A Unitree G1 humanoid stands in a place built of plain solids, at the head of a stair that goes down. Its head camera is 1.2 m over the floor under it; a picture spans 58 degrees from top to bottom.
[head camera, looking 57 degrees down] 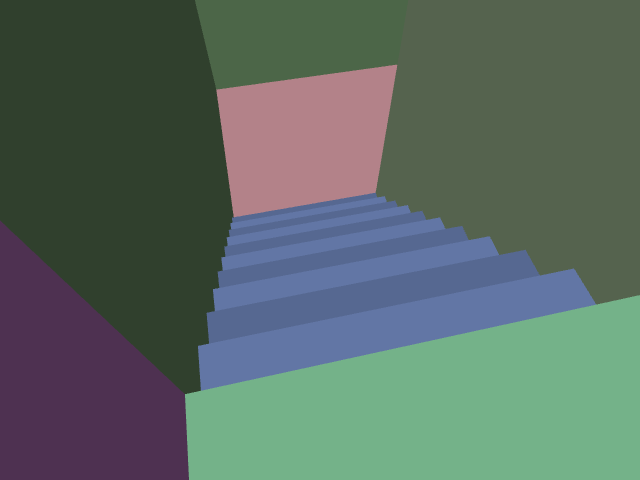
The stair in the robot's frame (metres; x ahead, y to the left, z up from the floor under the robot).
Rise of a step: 0.20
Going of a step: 0.21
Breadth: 1.38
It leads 12 degrees to the left of straight ahead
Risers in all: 11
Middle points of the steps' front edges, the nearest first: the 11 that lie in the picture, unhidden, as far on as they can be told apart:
0.43 -0.31 0.00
0.64 -0.27 -0.20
0.85 -0.22 -0.41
1.06 -0.18 -0.61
1.26 -0.13 -0.82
1.47 -0.09 -1.02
1.68 -0.04 -1.23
1.88 0.00 -1.43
2.09 0.05 -1.64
2.30 0.10 -1.84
2.51 0.14 -2.05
